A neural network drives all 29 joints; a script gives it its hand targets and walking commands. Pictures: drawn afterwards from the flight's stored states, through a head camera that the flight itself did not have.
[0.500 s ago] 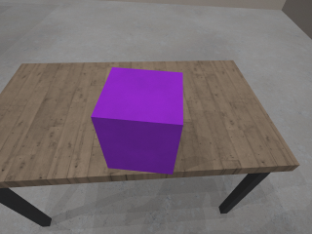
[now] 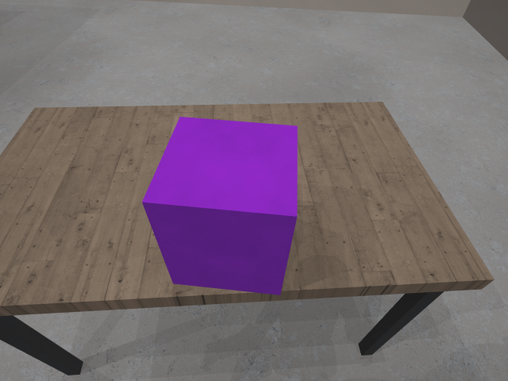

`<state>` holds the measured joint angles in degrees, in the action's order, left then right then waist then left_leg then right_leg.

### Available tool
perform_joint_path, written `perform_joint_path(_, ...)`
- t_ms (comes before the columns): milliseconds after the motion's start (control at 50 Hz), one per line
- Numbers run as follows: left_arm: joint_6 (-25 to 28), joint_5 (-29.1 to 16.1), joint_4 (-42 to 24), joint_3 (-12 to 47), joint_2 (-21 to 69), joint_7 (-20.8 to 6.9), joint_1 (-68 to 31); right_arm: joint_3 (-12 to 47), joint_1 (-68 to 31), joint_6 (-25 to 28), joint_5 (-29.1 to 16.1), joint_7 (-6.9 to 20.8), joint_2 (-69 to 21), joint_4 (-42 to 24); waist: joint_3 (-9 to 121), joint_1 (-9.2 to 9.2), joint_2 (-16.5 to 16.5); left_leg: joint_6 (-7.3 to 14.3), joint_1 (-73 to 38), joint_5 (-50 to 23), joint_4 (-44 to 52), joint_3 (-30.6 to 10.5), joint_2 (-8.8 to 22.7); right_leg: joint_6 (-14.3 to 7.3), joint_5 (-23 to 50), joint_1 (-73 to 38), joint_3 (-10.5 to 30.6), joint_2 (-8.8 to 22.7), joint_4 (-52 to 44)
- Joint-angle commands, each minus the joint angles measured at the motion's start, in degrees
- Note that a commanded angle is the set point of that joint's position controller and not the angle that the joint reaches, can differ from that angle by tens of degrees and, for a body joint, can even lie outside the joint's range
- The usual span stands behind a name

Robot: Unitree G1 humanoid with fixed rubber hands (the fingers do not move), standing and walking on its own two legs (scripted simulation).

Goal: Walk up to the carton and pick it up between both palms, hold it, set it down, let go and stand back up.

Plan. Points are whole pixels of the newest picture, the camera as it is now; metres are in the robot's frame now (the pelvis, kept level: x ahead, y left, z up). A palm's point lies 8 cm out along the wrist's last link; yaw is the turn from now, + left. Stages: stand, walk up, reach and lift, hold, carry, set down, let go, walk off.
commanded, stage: stand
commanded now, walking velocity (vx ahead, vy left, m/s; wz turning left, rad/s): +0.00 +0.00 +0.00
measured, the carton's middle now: (231, 209) +0.42 +0.04 +0.02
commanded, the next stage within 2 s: none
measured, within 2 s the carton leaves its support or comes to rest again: neither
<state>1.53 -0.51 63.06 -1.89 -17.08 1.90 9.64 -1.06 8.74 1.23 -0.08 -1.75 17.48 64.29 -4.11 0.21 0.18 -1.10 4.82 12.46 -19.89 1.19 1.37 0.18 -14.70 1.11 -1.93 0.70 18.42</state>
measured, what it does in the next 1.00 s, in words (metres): stands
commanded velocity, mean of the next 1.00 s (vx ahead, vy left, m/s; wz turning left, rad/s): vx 0.00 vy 0.00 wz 0.00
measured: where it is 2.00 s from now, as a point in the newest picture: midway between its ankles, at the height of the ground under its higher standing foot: outside the picture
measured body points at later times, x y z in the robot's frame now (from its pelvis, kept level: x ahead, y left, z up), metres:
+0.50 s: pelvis -0.01 -0.01 +0.00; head +0.00 -0.01 +0.45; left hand +0.03 +0.27 -0.15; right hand +0.03 -0.29 -0.14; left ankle -0.02 +0.13 -0.75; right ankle -0.05 -0.12 -0.75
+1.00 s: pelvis -0.02 -0.01 +0.00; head -0.02 -0.01 +0.45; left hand +0.03 +0.27 -0.14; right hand +0.03 -0.30 -0.14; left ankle -0.02 +0.13 -0.75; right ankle -0.05 -0.12 -0.75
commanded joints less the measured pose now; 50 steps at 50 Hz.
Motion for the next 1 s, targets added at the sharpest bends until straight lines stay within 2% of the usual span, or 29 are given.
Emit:
perform_joint_path(0, 0.9, 0.2, -3.3, -1.5, -11.0, 0.4, 0.3, -2.4, 0.6, 1.0, -0.3, -0.8, 12.1, -3.0, 4.4, -0.17, 1.9, 1.4, -2.6, -20.7, 2.0, -5.4, 7.1, -0.9, 22.0, 1.4, 4.2, 7.6, -1.6)
perform_joint_path(20, 0.9, 0.4, -2.5, -2.5, -12.7, 0.6, 0.4, -2.4, 0.1, 1.3, 0.0, -0.8, 11.9, -2.6, 3.8, -0.22, 0.3, 2.4, -1.6, -20.3, 2.0, -5.6, 7.5, -0.8, 21.5, 0.6, 4.7, 8.3, -2.8)
perform_joint_path(80, 0.8, 0.3, -2.5, -2.8, -14.1, 0.6, 0.7, -2.0, 0.9, 0.9, -0.1, -0.4, 11.7, -2.1, 3.4, 0.11, -1.1, 1.4, -1.4, -19.5, 1.2, -5.2, 6.9, -0.4, 23.6, 0.9, 3.7, 7.8, -2.3)
perform_joint_path(120, 0.6, 0.0, -1.8, -2.1, -11.6, 0.5, 0.4, -2.3, 1.5, 0.8, -0.2, -0.7, 12.1, -1.9, 3.3, -0.57, 1.9, 1.3, -3.1, -18.6, 2.8, -5.0, 6.9, -0.6, 21.2, 1.8, 3.9, 7.5, -2.7)
perform_joint_path(160, 0.8, 0.2, -1.8, -1.8, -10.8, 0.2, 0.5, -2.9, 3.4, 0.8, -0.1, -0.7, 13.6, -1.2, 1.2, -1.31, -0.7, 1.6, -0.3, -17.6, 2.5, -4.4, 7.0, -0.4, 19.3, 1.5, 4.7, 8.0, -4.3)
perform_joint_path(200, 0.9, 0.1, -1.7, -2.1, -11.1, 0.4, 1.7, -1.5, 1.3, 1.0, -0.1, -0.6, 9.6, -2.0, 1.0, 0.44, -1.1, 2.1, -0.1, -16.6, 3.1, -5.0, 7.1, -0.5, 18.8, 0.3, 4.5, 8.1, -3.1)
perform_joint_path(220, 1.2, 0.2, -1.8, -2.7, -13.1, 0.3, 0.9, -1.9, 0.0, 1.1, -0.1, -0.8, 11.9, -2.4, 1.3, 0.37, 1.3, 1.7, -0.5, -18.9, 2.7, -5.9, 7.2, -0.4, 21.3, 1.6, 4.6, 8.4, -2.4)
perform_joint_path(260, 1.2, 0.3, -2.6, -1.6, -10.2, 0.7, 1.9, -1.9, 0.8, 0.9, 0.0, -0.3, 12.1, -2.3, 4.7, 0.93, -0.4, 1.6, -1.7, -17.7, 2.9, -4.4, 7.0, -0.5, 21.4, -0.6, 4.2, 8.2, -2.4)
perform_joint_path(280, 0.9, -0.1, -1.9, -1.1, -9.7, 0.6, 2.9, -1.6, 1.7, 0.7, -0.6, -0.6, 10.3, -2.6, 4.2, -0.66, 0.3, 1.9, -2.5, -15.9, 2.2, -4.4, 6.8, -0.4, 20.3, 1.4, 4.7, 8.2, -3.4)
perform_joint_path(320, 0.8, 0.2, -1.1, -1.1, -9.6, 0.4, 3.7, -1.3, 3.1, 0.7, 0.2, -0.7, 9.6, -1.7, 2.4, 0.28, 2.0, 1.1, -1.4, -14.4, 2.4, -4.6, 7.0, 0.4, 20.9, 0.9, 4.5, 8.6, -3.3)
perform_joint_path(400, 0.7, 0.3, -3.5, -2.1, -12.8, 0.6, 0.3, -2.3, 1.0, 0.5, 0.3, -0.5, 12.7, -3.4, 0.4, -0.98, -2.5, 1.4, 0.6, -15.4, 2.5, -4.1, 6.4, -0.4, 18.2, 2.6, 4.7, 8.0, -3.9)
perform_joint_path(420, 0.7, -0.1, -3.4, -3.0, -14.0, 0.7, 0.1, -1.9, 0.6, 0.3, 0.2, -0.4, 12.3, -3.1, -0.1, -0.30, -0.1, 1.3, 2.0, -13.5, 3.8, -4.1, 6.2, -0.4, 16.9, 2.3, 4.4, 7.7, -3.2)
perform_joint_path(440, 0.7, -0.3, -2.9, -2.5, -12.2, 0.4, 2.4, -1.6, 4.2, 0.5, 0.1, -1.0, 11.7, -1.7, 0.3, -1.00, -0.9, 1.1, -0.1, -14.2, 2.7, -4.1, 6.4, -0.6, 18.5, 2.5, 4.7, 7.8, -3.1)
perform_joint_path(460, 1.0, -0.2, -2.2, -1.8, -11.0, 0.6, 3.9, -1.3, 3.6, 0.0, 0.4, -0.9, 9.9, -0.9, 2.1, 0.20, -1.2, 1.6, -0.6, -17.7, 2.8, -4.7, 6.7, -0.8, 19.0, 0.4, 3.7, 7.8, -2.2)
perform_joint_path(520, 1.0, 0.5, -2.8, -2.4, -11.5, 0.2, 2.3, -2.1, 3.0, 1.0, -0.1, -1.0, 12.2, -2.0, 2.2, -0.50, 1.2, 2.0, -1.2, -15.0, 2.1, -5.3, 7.3, -1.0, 17.8, 2.0, 4.6, 7.9, -3.7)
perform_joint_path(560, 1.0, 0.6, -2.3, -2.2, -11.0, 0.7, 3.5, -1.5, 3.7, 0.4, 0.1, -1.2, 10.3, -1.5, 0.9, -0.38, -1.3, 0.9, -0.5, -15.5, 1.6, -4.7, 7.2, -0.7, 19.4, 2.3, 4.6, 8.4, -3.2)
perform_joint_path(580, 0.9, -0.4, -2.8, -3.3, -12.4, 0.5, 2.7, -1.4, 2.4, 0.7, 0.1, -1.3, 11.1, -2.5, 2.4, 0.41, -0.5, 1.7, -0.2, -15.0, 2.5, -4.7, 7.4, -1.1, 19.8, 0.2, 5.0, 8.6, -3.3)
perform_joint_path(600, 1.1, -0.3, -3.0, -2.7, -12.9, 0.6, 2.9, -1.3, 2.5, 0.6, -0.3, -0.9, 9.4, -2.5, 3.7, -1.02, 1.0, 1.8, -2.0, -15.0, 2.6, -5.0, 7.0, -1.0, 19.4, 1.5, 4.0, 7.6, -2.4)
perform_joint_path(640, 0.7, 0.3, -3.9, -2.1, -10.2, 0.6, 2.3, -1.9, 0.1, 0.7, 0.2, -1.1, 12.7, -3.5, 3.9, 0.38, -1.3, 1.5, -0.3, -16.4, 1.6, -4.7, 6.5, -1.2, 19.5, 0.1, 4.3, 7.5, -2.8)
perform_joint_path(660, 0.4, 0.2, -3.6, -2.0, -11.5, 0.3, 1.4, -2.1, 1.2, 0.4, 0.1, -1.3, 12.1, -3.0, 2.8, -0.39, 1.7, 1.6, -1.3, -16.5, 1.8, -4.9, 7.1, -1.2, 20.2, 1.9, 3.5, 7.5, -2.7)
perform_joint_path(680, 0.7, 0.2, -3.6, -2.7, -12.2, 0.4, 0.6, -1.8, 1.7, 0.5, -0.3, -1.3, 11.1, -2.9, 1.9, -0.90, 1.6, 1.1, -1.5, -15.4, 2.1, -5.1, 7.1, -1.1, 18.2, 3.2, 4.1, 8.0, -3.6)
perform_joint_path(700, 0.7, 0.0, -3.2, -2.1, -11.1, 0.4, 2.6, -1.6, 1.2, 0.2, 0.3, -1.1, 11.1, -3.1, 2.3, 0.13, -0.7, 1.0, -1.5, -13.8, 2.2, -4.1, 6.5, -0.3, 17.3, 3.0, 3.9, 7.4, -3.8)
perform_joint_path(780, 0.6, 0.1, -3.1, -2.3, -11.1, 0.1, 1.5, -2.2, 1.8, 0.4, 0.2, -1.1, 12.2, -2.5, 0.8, -0.26, -0.3, 1.5, 0.0, -12.1, 3.3, -4.5, 6.5, -1.8, 14.3, 3.2, 4.7, 7.7, -4.2)
perform_joint_path(800, 0.6, 0.2, -3.6, -2.2, -10.4, 0.1, 0.5, -1.7, 2.8, 0.6, 0.0, -0.8, 10.9, -2.2, 2.2, -0.89, 1.9, 1.6, -1.6, -13.0, 3.4, -5.1, 7.0, -1.7, 15.0, 3.4, 4.9, 7.6, -4.0)
perform_joint_path(840, 1.2, 0.1, -2.6, -2.9, -13.3, 0.4, 3.1, -1.7, 0.2, 1.0, 0.0, -0.3, 11.3, -3.0, -0.2, 0.33, 2.6, 1.5, 0.4, -11.8, 3.7, -5.6, 6.9, -0.6, 16.2, 3.0, 4.5, 7.7, -4.5)
perform_joint_path(880, 0.9, 0.1, -3.7, -1.9, -10.4, 0.2, 2.9, -1.9, 3.5, 0.6, -0.1, -0.2, 11.6, -2.2, 0.1, -0.52, -1.0, 1.5, 1.3, -9.9, 3.1, -4.6, 6.7, -1.2, 13.6, 3.0, 5.2, 8.1, -4.0)
perform_joint_path(900, 0.7, 0.0, -3.1, -2.6, -12.2, 0.1, 3.1, -1.9, 1.5, 0.7, 0.2, -0.4, 12.0, -2.2, 0.9, -0.01, -0.6, 1.6, 1.2, -11.3, 3.1, -4.5, 6.6, -1.2, 14.7, 2.4, 5.0, 8.1, -4.9)
perform_joint_path(920, 1.1, -0.2, -4.7, -3.4, -13.8, 0.0, -0.7, -2.1, 1.8, 0.7, 0.5, -0.5, 12.8, -2.2, -0.3, -1.07, 1.1, 1.1, 1.6, -11.8, 3.6, -4.3, 6.8, -1.4, 14.4, 4.2, 5.4, 8.6, -3.7)
perform_joint_path(980, 0.8, 0.2, -3.8, -2.3, -11.5, -0.2, 2.2, -1.9, 3.3, 0.7, 0.2, -0.5, 12.6, -1.7, 1.1, -0.44, -0.1, 1.1, -0.2, -11.4, 3.8, -4.7, 6.7, -1.2, 12.1, 3.1, 5.2, 7.5, -4.9)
